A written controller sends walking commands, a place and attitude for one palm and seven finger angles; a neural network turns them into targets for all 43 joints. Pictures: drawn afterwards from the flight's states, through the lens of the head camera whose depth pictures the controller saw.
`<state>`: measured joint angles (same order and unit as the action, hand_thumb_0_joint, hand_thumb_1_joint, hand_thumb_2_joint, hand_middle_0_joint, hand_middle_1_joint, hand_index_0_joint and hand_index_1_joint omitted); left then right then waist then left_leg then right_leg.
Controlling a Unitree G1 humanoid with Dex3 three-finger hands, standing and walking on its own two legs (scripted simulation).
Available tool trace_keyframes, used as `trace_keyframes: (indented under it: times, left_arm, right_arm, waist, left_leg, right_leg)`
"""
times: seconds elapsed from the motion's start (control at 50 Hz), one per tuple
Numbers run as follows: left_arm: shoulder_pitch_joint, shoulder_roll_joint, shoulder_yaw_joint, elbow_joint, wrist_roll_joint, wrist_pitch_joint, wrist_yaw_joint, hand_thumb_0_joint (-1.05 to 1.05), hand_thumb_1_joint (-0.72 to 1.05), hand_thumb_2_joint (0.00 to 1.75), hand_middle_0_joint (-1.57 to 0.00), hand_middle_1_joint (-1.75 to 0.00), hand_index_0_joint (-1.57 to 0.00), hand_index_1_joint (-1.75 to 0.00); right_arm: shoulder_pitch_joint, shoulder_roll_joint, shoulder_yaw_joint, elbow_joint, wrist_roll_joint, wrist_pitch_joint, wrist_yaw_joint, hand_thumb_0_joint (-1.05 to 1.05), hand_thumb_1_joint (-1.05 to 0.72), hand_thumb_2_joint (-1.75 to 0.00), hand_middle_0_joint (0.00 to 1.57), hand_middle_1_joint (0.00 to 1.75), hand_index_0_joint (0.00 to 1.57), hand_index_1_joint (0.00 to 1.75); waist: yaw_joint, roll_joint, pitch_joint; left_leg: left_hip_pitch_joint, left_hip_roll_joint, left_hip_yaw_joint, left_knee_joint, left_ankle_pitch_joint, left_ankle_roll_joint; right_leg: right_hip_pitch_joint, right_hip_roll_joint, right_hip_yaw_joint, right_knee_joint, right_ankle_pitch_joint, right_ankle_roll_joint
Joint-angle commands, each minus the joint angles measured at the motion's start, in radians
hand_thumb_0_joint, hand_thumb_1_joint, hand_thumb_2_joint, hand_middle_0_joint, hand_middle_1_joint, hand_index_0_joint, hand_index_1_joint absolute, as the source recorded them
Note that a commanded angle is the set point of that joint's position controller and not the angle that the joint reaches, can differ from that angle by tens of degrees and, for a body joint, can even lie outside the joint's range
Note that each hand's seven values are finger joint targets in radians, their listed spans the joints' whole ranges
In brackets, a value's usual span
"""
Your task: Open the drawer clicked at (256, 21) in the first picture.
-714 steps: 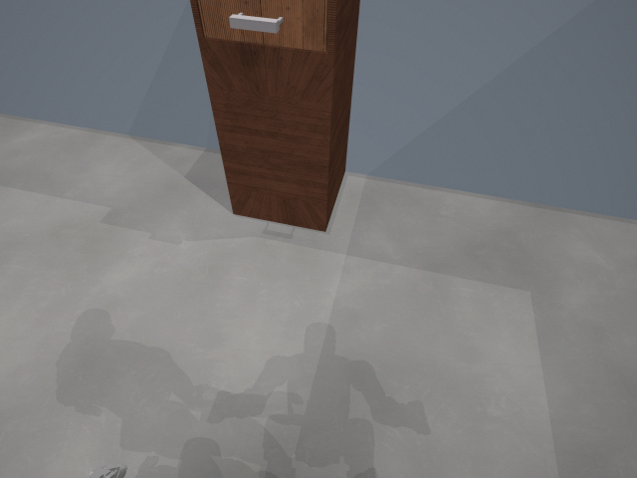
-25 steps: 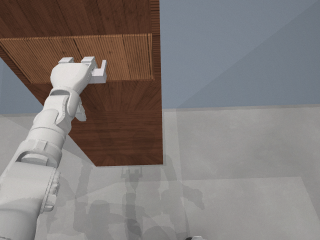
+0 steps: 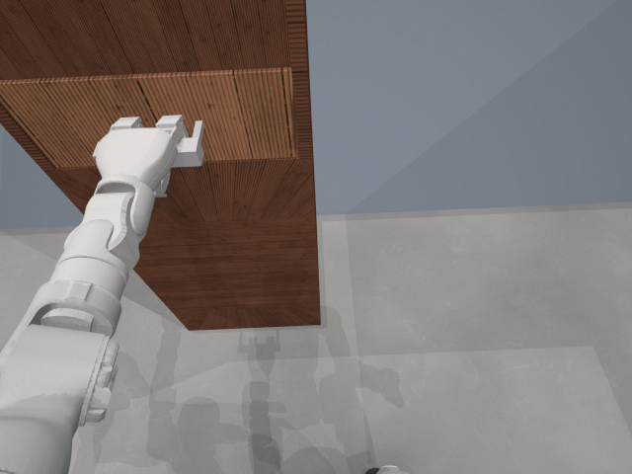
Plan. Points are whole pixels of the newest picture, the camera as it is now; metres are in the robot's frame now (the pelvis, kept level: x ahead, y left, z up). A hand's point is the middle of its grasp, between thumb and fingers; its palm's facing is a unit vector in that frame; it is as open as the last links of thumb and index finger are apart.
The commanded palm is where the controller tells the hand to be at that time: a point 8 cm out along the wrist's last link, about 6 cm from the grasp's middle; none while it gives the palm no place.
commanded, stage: close the thumb around the handle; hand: left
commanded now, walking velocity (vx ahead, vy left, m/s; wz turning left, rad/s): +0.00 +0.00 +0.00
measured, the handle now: (153, 141) +0.54 +0.22 +0.09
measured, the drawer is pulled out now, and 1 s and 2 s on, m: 0.00 0.04 0.15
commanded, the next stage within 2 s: pull the drawer open in 0.04 s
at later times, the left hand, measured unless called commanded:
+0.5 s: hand (155, 190) +0.47 +0.21 +0.07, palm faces +0.00 -0.02 -1.00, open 6.4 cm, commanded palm +0.42 +0.22 +0.13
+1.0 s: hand (149, 205) +0.44 +0.21 +0.08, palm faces -0.02 +0.00 -1.00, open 6.4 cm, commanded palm +0.42 +0.22 +0.13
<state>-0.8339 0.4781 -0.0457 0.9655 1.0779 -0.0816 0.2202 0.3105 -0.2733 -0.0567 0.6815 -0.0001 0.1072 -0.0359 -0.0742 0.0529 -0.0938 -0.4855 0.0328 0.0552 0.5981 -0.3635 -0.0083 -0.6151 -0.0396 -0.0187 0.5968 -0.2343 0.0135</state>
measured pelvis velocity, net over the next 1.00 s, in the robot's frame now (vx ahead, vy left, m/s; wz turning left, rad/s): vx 0.01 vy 0.00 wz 0.03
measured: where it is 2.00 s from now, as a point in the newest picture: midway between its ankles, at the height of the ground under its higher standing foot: outside the picture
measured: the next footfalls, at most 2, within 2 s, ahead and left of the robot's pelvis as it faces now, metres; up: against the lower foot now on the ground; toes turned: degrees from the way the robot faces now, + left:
none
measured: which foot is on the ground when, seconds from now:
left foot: down 0.00-1.00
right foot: down 0.00-1.00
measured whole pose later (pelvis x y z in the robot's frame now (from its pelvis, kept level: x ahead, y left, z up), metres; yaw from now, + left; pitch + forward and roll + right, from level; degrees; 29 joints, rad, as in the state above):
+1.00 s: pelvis +0.01 +0.00 +0.00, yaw +2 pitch +11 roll +0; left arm -0.69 0.41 -0.13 0.77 1.05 -0.03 0.17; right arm 0.19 -0.26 -0.04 0.65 0.01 0.11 -0.04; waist 0.00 0.06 -0.09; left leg -0.40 0.02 0.02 0.58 -0.37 -0.01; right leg -0.52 -0.05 -0.05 0.59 -0.26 0.01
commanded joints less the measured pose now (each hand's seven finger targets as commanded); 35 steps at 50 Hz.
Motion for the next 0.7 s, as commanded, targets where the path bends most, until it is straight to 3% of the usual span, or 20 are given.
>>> trace_keyframes:
  times: [0.0,0.02,0.06,0.08,0.12,0.16,0.18,0.2,0.24,0.28,0.3,0.34,0.44,0.48,0.5,0.54,0.58,0.64,0.66,0.68]
  left_arm:
    - [-0.480,0.297,0.084,-0.172,0.009,0.019,0.046,0.00,0.90,0.90,-0.40,-1.35,-0.40,-1.35]
    - [-0.496,0.270,0.057,-0.171,0.008,0.021,0.047,0.00,0.90,0.90,-0.40,-1.35,-0.40,-1.35]
    - [-0.489,0.306,0.088,-0.175,0.011,0.023,0.051,0.00,0.90,0.90,-0.40,-1.35,-0.40,-1.35]
    - [-0.481,0.277,0.067,-0.171,0.010,0.026,0.050,0.00,0.90,0.90,-0.40,-1.35,-0.40,-1.35]
    - [-0.506,0.248,0.039,-0.146,0.005,0.029,0.046,0.00,0.90,0.90,-0.40,-1.35,-0.40,-1.35]
    - [-0.457,0.286,0.078,-0.154,0.008,0.028,0.045,0.00,0.90,0.90,-0.40,-1.35,-0.40,-1.35]
    - [-0.456,0.240,0.042,-0.171,0.001,0.026,0.039,0.00,0.90,0.90,-0.40,-1.35,-0.40,-1.35]
    - [-0.435,0.262,0.072,-0.176,0.002,0.021,0.037,0.00,0.90,0.90,-0.40,-1.35,-0.40,-1.35]
    - [-0.394,0.258,0.070,-0.178,-0.004,0.022,0.031,0.00,0.90,0.90,-0.40,-1.35,-0.40,-1.35]
    - [-0.355,0.229,0.056,-0.224,-0.008,0.019,0.024,0.00,0.90,0.90,-0.40,-1.35,-0.40,-1.35]
    - [-0.329,0.218,0.055,-0.242,-0.015,0.019,0.020,0.00,0.90,0.90,-0.40,-1.35,-0.40,-1.35]
    - [-0.244,0.248,0.092,-0.282,-0.028,0.023,0.016,0.00,0.90,0.90,-0.40,-1.35,-0.40,-1.35]
    - [-0.086,0.252,0.111,-0.407,-0.043,0.051,0.003,0.00,0.90,0.90,-0.40,-1.35,-0.40,-1.35]
    - [-0.077,0.215,0.079,-0.463,-0.049,0.066,-0.002,0.00,0.90,0.90,-0.40,-1.35,-0.40,-1.35]
    - [-0.074,0.208,0.073,-0.510,-0.051,0.069,-0.003,0.00,0.90,0.90,-0.40,-1.35,-0.40,-1.35]
    - [-0.002,0.236,0.104,-0.527,-0.052,0.091,-0.004,0.00,0.90,0.90,-0.40,-1.35,-0.40,-1.35]
    - [-0.009,0.184,0.060,-0.588,-0.060,0.106,-0.011,0.00,0.90,0.90,-0.40,-1.35,-0.40,-1.35]
    - [0.102,0.221,0.110,-0.646,-0.070,0.120,-0.020,0.00,0.90,0.90,-0.40,-1.35,-0.40,-1.35]
    - [-0.055,0.207,0.064,-0.614,-0.066,0.123,-0.019,0.00,0.90,0.90,-0.40,-1.35,-0.40,-1.35]
    - [-0.194,0.203,0.044,-0.552,-0.060,0.123,-0.015,0.00,0.90,0.90,-0.40,-1.35,-0.40,-1.35]
  right_arm:
    - [0.082,-0.143,-0.048,-0.065,-0.005,-0.023,-0.014,0.00,-0.90,-0.90,0.20,0.30,0.20,0.30]
    - [0.083,-0.139,-0.047,-0.065,-0.006,-0.027,-0.015,0.00,-0.90,-0.90,0.20,0.30,0.20,0.30]
    - [0.084,-0.141,-0.048,-0.060,-0.008,-0.026,-0.015,0.00,-0.90,-0.90,0.20,0.30,0.20,0.30]
    - [0.086,-0.137,-0.048,-0.064,-0.008,-0.027,-0.015,0.00,-0.90,-0.90,0.20,0.30,0.20,0.30]
    - [0.088,-0.139,-0.047,-0.057,-0.004,-0.027,-0.014,0.00,-0.90,-0.90,0.20,0.30,0.20,0.30]
    - [0.084,-0.141,-0.046,-0.063,-0.006,-0.027,-0.014,0.00,-0.90,-0.90,0.20,0.30,0.20,0.30]
    - [0.079,-0.136,-0.046,-0.071,-0.005,-0.028,-0.012,0.00,-0.90,-0.90,0.20,0.30,0.20,0.30]
    - [0.078,-0.137,-0.049,-0.074,-0.004,-0.027,-0.011,0.00,-0.90,-0.90,0.20,0.30,0.20,0.30]
    - [0.070,-0.137,-0.046,-0.082,-0.002,-0.024,-0.011,0.00,-0.90,-0.90,0.20,0.30,0.20,0.30]
    - [0.063,-0.134,-0.049,-0.094,-0.002,-0.025,-0.007,0.00,-0.90,-0.90,0.20,0.30,0.20,0.30]
    - [0.061,-0.135,-0.051,-0.099,-0.002,-0.024,-0.004,0.00,-0.90,-0.90,0.20,0.30,0.20,0.30]
    - [0.051,-0.137,-0.051,-0.111,-0.001,-0.022,0.000,0.00,-0.90,-0.90,0.20,0.30,0.20,0.30]
    - [0.011,-0.139,-0.051,-0.136,0.007,-0.019,0.008,0.00,-0.90,-0.90,0.20,0.30,0.20,0.30]
    - [-0.003,-0.139,-0.049,-0.142,0.011,-0.018,0.012,0.00,-0.90,-0.90,0.20,0.30,0.20,0.30]
    - [-0.015,-0.140,-0.051,-0.147,0.011,-0.019,0.015,0.00,-0.90,-0.90,0.20,0.30,0.20,0.30]
    - [-0.023,-0.138,-0.048,-0.145,0.012,-0.019,0.017,0.00,-0.90,-0.90,0.20,0.30,0.20,0.30]
    - [-0.039,-0.134,-0.046,-0.152,0.015,-0.022,0.021,0.00,-0.90,-0.90,0.20,0.30,0.20,0.30]
    - [-0.065,-0.130,-0.043,-0.159,0.013,-0.023,0.020,0.00,-0.90,-0.90,0.20,0.30,0.20,0.30]
    - [-0.068,-0.137,-0.034,-0.139,0.015,-0.020,0.012,0.00,-0.90,-0.90,0.20,0.30,0.20,0.30]
    - [-0.058,-0.136,-0.033,-0.115,0.018,-0.020,0.002,0.00,-0.90,-0.90,0.20,0.30,0.20,0.30]
  waist:
    - [-0.006,-0.045,-0.420]
    - [-0.011,-0.024,-0.410]
    - [0.000,-0.016,-0.434]
    - [-0.003,-0.021,-0.441]
    - [-0.021,-0.033,-0.391]
    - [0.006,-0.025,-0.424]
    - [0.002,-0.017,-0.421]
    - [0.011,-0.034,-0.441]
    - [0.020,-0.039,-0.418]
    - [0.033,-0.010,-0.437]
    - [0.037,-0.024,-0.453]
    - [0.061,-0.044,-0.458]
    - [0.083,-0.039,-0.426]
    - [0.077,-0.052,-0.408]
    - [0.079,-0.024,-0.425]
    - [0.094,-0.029,-0.419]
    - [0.086,-0.025,-0.404]
    - [0.111,-0.039,-0.412]
    - [0.060,-0.052,-0.347]
    - [0.025,-0.070,-0.301]
  left_leg:
    - [0.074,-0.060,0.002,-0.038,0.434,0.043]
    - [0.076,-0.060,0.004,-0.039,0.427,0.043]
    - [0.081,-0.061,0.005,-0.035,0.444,0.043]
    - [0.086,-0.062,0.004,-0.034,0.452,0.043]
    - [0.076,-0.059,-0.001,-0.039,0.422,0.042]
    - [0.078,-0.062,0.002,-0.042,0.425,0.043]
    - [0.088,-0.061,0.003,-0.043,0.438,0.043]
    - [0.091,-0.059,0.002,-0.040,0.453,0.044]
    - [0.079,-0.059,0.004,-0.047,0.435,0.043]
    - [0.106,-0.054,0.002,-0.049,0.485,0.042]
    - [0.119,-0.052,0.001,-0.046,0.516,0.043]
    - [0.112,-0.051,0.006,-0.048,0.538,0.047]
    - [0.129,-0.045,0.003,-0.059,0.613,0.045]
    - [0.145,-0.041,0.001,-0.066,0.613,0.044]
    - [0.171,-0.040,-0.001,-0.063,0.649,0.044]
    - [0.176,-0.041,-0.003,-0.062,0.673,0.041]
    - [0.195,-0.038,-0.008,-0.066,0.685,0.039]
    - [0.205,-0.041,-0.005,-0.065,0.723,0.040]
    - [0.195,-0.043,-0.009,-0.069,0.658,0.037]
    - [0.179,-0.046,-0.011,-0.068,0.582,0.037]
  right_leg:
    - [0.359,0.055,-0.014,-0.011,0.359,-0.037]
    - [0.346,0.052,-0.014,-0.012,0.352,-0.035]
    - [0.361,0.053,-0.011,-0.006,0.370,-0.036]
    - [0.361,0.054,-0.014,-0.006,0.373,-0.036]
    - [0.329,0.055,-0.017,-0.017,0.344,-0.035]
    - [0.357,0.054,-0.014,-0.011,0.346,-0.038]
    - [0.355,0.054,-0.017,-0.013,0.357,-0.038]
    - [0.372,0.055,-0.015,-0.011,0.359,-0.039]
    - [0.376,0.055,-0.017,-0.012,0.357,-0.038]
    - [0.380,0.055,-0.019,-0.009,0.373,-0.041]
    - [0.393,0.056,-0.018,-0.012,0.386,-0.041]
    - [0.430,0.055,-0.015,-0.010,0.421,-0.039]
    - [0.454,0.056,-0.019,-0.010,0.460,-0.040]
    - [0.443,0.057,-0.022,-0.019,0.449,-0.038]
    - [0.448,0.057,-0.020,-0.020,0.458,-0.040]
    - [0.464,0.057,-0.022,-0.014,0.478,-0.041]
    - [0.452,0.056,-0.026,-0.021,0.477,-0.038]
    - [0.496,0.053,-0.023,-0.017,0.522,-0.037]
    - [0.442,0.056,-0.029,-0.029,0.486,-0.035]
    - [0.394,0.059,-0.033,-0.037,0.432,-0.035]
